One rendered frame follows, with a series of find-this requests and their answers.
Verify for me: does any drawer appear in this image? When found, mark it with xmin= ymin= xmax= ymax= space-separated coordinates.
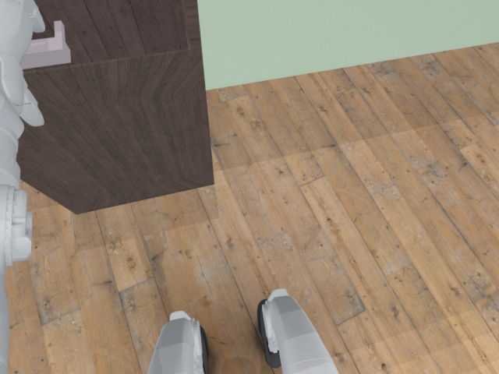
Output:
xmin=23 ymin=0 xmax=188 ymax=72

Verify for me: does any cabinet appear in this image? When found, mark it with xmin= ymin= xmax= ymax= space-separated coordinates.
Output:
xmin=16 ymin=0 xmax=214 ymax=214

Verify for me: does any left robot hand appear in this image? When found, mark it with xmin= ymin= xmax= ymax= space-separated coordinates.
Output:
xmin=0 ymin=0 xmax=45 ymax=126

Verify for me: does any left robot shin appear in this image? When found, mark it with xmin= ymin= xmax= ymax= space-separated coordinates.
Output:
xmin=161 ymin=311 xmax=204 ymax=374

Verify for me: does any left robot forearm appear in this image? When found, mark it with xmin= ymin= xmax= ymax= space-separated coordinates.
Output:
xmin=0 ymin=51 xmax=24 ymax=189

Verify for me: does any robot right thigh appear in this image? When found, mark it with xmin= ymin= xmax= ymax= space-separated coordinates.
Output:
xmin=262 ymin=295 xmax=339 ymax=374

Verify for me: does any robot left upper arm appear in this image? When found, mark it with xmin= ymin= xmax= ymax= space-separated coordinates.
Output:
xmin=0 ymin=185 xmax=32 ymax=374

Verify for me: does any handle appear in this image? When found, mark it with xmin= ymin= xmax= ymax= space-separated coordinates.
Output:
xmin=20 ymin=20 xmax=71 ymax=69

